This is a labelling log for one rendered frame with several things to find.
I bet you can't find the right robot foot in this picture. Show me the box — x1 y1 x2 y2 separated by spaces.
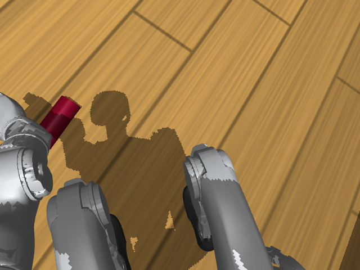
183 186 214 251

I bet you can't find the left robot arm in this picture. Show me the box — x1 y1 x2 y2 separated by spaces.
0 116 53 270

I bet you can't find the bottle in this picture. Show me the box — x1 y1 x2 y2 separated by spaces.
40 96 80 149

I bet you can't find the right robot hand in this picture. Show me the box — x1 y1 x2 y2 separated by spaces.
266 246 306 270

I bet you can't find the left robot hand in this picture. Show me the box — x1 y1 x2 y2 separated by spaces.
0 92 26 141

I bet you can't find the left robot foot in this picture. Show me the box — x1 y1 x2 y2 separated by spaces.
110 214 131 270

